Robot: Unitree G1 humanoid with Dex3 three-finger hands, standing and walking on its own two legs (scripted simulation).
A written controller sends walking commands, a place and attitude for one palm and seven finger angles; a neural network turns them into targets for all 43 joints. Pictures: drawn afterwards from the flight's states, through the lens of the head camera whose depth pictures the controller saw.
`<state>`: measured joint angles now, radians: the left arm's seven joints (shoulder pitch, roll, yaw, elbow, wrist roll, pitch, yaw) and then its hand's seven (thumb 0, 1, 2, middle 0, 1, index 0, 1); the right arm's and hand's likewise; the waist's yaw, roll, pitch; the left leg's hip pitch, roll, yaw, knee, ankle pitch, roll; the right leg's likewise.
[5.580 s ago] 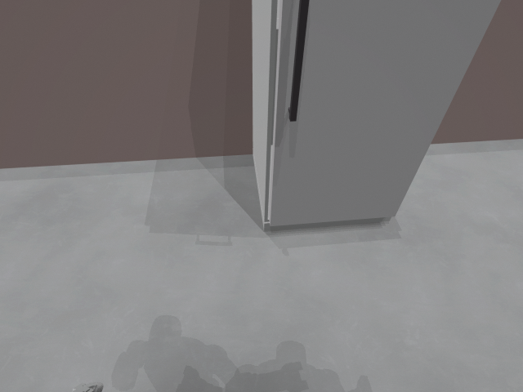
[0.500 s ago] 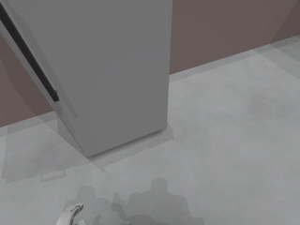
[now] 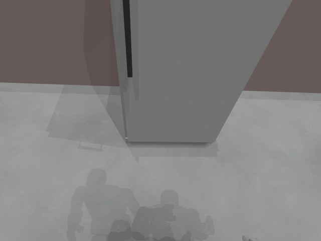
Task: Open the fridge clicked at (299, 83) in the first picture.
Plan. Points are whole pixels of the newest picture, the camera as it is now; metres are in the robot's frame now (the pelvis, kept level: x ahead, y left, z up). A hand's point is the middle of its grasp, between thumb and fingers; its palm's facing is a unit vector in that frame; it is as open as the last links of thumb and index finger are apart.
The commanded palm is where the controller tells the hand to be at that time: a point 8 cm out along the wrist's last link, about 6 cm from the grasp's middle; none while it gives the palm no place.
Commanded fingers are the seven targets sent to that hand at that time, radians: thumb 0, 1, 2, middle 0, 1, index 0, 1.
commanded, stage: take the last steps up to it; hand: left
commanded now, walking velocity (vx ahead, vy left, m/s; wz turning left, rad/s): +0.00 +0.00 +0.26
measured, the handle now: (127, 17) +0.75 +0.20 +0.17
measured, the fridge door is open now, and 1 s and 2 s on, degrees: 0 0 0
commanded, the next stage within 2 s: come to a stop and stand still in 1.16 s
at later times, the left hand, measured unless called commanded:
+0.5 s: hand out of the picture +0.05 +0.17 -0.15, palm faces +0.08 -0.97 -0.22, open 7.4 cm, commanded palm none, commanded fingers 0.00 0.90 0.90 -0.20 -0.30 -0.20 -0.30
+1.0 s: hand out of the picture +0.01 +0.13 -0.17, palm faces +0.23 -0.97 -0.11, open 7.4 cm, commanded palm none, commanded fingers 0.00 0.90 0.90 -0.20 -0.30 -0.20 -0.30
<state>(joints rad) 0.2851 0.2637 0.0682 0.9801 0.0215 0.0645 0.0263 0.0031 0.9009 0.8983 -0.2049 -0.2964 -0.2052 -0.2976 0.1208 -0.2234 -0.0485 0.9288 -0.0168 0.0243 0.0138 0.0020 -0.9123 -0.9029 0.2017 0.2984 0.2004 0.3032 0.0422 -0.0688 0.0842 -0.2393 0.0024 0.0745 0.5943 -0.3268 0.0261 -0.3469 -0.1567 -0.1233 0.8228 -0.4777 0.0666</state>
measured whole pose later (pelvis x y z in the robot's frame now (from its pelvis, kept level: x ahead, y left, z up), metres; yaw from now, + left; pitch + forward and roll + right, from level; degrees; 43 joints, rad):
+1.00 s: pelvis +0.17 +0.03 -0.01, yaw +5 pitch +0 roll -1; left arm 0.53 0.06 0.02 1.21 0.02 -0.05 0.03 0.00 0.90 0.90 -0.20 -0.30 -0.20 -0.30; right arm 0.10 -0.15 -0.05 1.02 -0.03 -0.06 0.01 0.00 -0.92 -0.90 0.20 0.30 0.20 0.30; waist 0.05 -0.01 0.07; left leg -0.42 0.04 0.14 0.62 -0.18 0.05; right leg 0.00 -0.05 -0.10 0.60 -0.49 0.01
